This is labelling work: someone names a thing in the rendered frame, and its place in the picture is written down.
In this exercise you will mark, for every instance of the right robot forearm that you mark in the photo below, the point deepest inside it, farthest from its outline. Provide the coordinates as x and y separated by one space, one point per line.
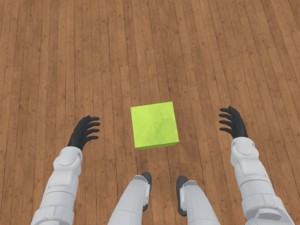
258 197

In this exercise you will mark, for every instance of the robot left hand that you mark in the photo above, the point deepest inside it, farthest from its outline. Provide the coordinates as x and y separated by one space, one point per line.
79 136

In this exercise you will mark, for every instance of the left robot foot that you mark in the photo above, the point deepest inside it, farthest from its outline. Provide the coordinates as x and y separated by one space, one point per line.
147 176

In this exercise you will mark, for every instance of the robot right hand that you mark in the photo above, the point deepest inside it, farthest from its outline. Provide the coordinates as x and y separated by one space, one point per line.
237 125

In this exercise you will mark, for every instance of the right robot shin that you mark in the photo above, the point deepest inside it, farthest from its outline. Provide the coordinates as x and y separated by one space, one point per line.
190 182

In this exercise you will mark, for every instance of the carton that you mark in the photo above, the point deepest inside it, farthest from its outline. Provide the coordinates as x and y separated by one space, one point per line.
154 126

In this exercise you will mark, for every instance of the left robot forearm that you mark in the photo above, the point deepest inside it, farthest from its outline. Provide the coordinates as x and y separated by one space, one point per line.
58 200

